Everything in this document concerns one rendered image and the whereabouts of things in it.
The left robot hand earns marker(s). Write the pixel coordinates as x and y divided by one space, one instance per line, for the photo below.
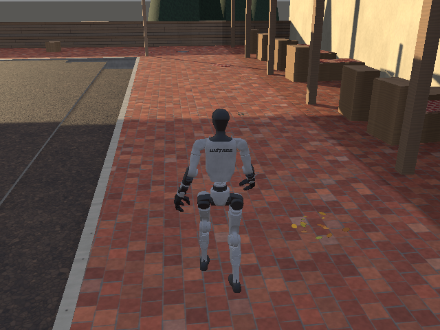
178 202

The robot right foot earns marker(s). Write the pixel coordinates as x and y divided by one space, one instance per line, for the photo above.
235 286

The right robot thigh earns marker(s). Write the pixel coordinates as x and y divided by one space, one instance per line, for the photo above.
234 214

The right robot forearm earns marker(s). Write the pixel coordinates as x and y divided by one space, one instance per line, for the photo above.
251 177

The left robot upper arm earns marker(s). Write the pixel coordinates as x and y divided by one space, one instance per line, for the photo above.
195 157

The left robot forearm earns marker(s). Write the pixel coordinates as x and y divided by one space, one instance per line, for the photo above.
184 184

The right robot hand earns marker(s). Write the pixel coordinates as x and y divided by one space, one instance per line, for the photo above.
246 182

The right robot upper arm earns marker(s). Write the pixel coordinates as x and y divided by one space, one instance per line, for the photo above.
242 145

